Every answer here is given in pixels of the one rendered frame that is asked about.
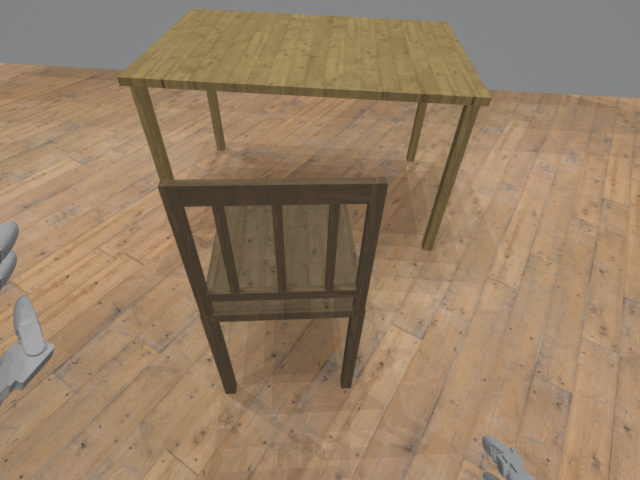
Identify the chair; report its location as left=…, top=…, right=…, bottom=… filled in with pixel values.
left=157, top=177, right=388, bottom=394

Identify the table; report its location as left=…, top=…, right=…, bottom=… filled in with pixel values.
left=117, top=9, right=492, bottom=251

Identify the robot left hand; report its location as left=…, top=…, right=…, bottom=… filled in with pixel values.
left=0, top=221, right=54, bottom=406

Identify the robot right hand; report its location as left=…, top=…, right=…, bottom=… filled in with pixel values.
left=482, top=435, right=536, bottom=480

